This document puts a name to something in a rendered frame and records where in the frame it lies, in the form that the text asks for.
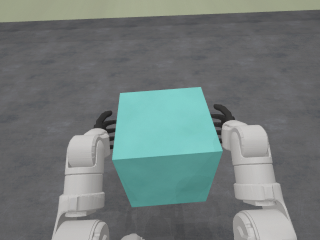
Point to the left robot upper arm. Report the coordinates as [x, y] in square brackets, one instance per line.
[94, 229]

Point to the left robot hand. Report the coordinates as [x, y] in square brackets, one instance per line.
[102, 124]

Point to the right robot hand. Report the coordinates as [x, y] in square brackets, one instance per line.
[224, 118]

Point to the carton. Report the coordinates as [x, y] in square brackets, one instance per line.
[166, 149]

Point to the left robot forearm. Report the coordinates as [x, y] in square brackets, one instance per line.
[83, 184]

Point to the right robot upper arm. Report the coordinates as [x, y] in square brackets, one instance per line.
[262, 224]

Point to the right robot forearm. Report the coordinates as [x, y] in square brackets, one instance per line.
[253, 169]

